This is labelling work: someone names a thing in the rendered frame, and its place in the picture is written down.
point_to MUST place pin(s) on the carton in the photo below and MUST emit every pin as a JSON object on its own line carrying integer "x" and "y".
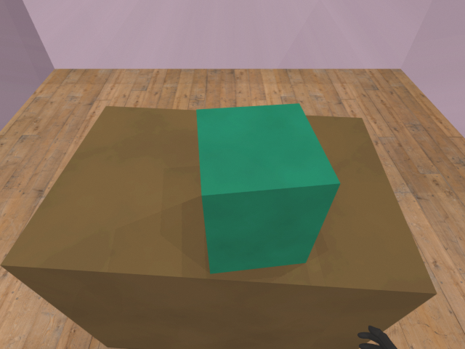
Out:
{"x": 266, "y": 186}

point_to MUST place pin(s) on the right robot hand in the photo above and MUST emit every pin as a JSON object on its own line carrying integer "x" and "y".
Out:
{"x": 378, "y": 336}

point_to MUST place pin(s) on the pedestal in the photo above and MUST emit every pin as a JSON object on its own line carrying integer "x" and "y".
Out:
{"x": 119, "y": 246}

